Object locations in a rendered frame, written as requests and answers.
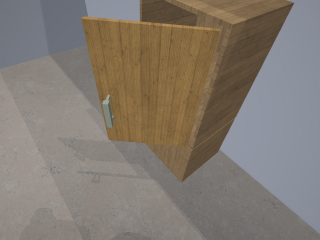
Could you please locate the handle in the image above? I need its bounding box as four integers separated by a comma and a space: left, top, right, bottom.
102, 95, 114, 128

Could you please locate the cupboard door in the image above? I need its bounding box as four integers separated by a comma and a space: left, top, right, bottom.
81, 16, 221, 147

